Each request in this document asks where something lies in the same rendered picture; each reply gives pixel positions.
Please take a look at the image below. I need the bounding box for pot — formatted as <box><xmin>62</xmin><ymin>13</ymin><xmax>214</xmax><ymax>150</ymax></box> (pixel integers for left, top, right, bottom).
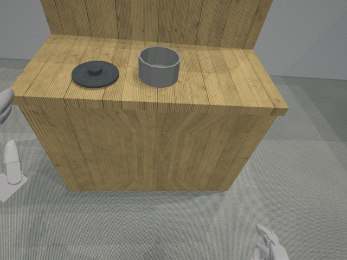
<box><xmin>138</xmin><ymin>46</ymin><xmax>181</xmax><ymax>88</ymax></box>

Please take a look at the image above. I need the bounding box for table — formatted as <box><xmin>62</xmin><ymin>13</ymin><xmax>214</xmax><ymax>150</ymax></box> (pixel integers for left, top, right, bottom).
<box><xmin>10</xmin><ymin>0</ymin><xmax>289</xmax><ymax>191</ymax></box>

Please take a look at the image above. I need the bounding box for left robot hand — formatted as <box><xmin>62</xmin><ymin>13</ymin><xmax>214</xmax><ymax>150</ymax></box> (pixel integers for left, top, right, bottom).
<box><xmin>0</xmin><ymin>88</ymin><xmax>28</xmax><ymax>202</ymax></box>

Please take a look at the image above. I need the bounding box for right robot hand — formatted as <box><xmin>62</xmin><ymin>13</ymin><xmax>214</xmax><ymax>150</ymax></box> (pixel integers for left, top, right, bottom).
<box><xmin>250</xmin><ymin>224</ymin><xmax>290</xmax><ymax>260</ymax></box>

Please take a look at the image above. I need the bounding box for knob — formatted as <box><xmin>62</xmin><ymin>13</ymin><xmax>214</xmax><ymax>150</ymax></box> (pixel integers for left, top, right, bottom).
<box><xmin>88</xmin><ymin>64</ymin><xmax>102</xmax><ymax>74</ymax></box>

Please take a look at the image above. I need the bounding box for lid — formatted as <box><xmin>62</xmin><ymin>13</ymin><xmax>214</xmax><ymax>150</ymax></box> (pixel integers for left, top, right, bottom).
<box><xmin>72</xmin><ymin>61</ymin><xmax>119</xmax><ymax>88</ymax></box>

